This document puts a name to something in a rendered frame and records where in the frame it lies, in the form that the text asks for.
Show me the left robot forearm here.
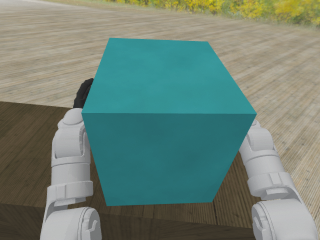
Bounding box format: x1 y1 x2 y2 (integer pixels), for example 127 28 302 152
40 108 94 240

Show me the carton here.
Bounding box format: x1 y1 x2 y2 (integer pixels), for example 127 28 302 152
81 38 257 206

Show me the robot left hand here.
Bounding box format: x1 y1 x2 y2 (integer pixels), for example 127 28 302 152
73 78 94 109

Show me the robot right upper arm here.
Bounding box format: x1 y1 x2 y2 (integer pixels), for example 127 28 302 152
251 198 317 240

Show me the pedestal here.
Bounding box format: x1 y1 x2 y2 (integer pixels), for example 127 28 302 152
0 101 267 240

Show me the right robot forearm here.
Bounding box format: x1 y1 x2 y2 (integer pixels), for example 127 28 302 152
239 119 318 240

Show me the robot left upper arm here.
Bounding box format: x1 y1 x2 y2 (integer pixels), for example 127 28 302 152
41 206 102 240

